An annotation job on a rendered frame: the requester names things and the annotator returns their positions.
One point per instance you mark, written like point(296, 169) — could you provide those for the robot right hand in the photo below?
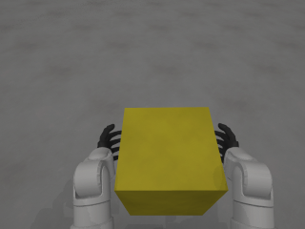
point(229, 140)

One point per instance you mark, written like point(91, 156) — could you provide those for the robot left hand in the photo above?
point(106, 136)

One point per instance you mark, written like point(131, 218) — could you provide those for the right robot forearm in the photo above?
point(252, 191)

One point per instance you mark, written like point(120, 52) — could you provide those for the left robot forearm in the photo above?
point(91, 191)

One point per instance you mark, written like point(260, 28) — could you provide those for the carton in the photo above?
point(169, 162)

